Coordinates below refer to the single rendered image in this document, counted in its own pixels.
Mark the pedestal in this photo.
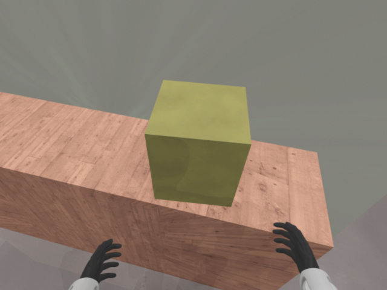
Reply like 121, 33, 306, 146
0, 92, 334, 290

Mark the robot left hand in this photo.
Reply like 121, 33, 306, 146
80, 239, 122, 283

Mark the left robot forearm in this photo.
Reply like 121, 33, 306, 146
69, 277, 99, 290

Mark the carton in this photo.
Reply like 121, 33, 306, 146
145, 80, 252, 207

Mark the robot right hand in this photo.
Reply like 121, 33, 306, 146
273, 222, 319, 273

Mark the right robot forearm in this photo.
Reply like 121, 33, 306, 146
299, 268, 338, 290

